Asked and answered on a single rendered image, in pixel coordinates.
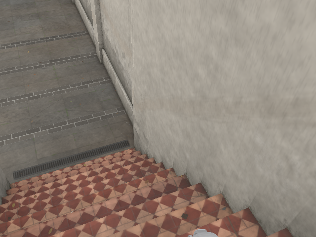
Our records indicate stairs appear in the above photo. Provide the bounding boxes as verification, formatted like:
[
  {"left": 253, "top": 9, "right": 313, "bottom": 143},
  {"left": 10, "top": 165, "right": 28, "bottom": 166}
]
[{"left": 0, "top": 147, "right": 293, "bottom": 237}]

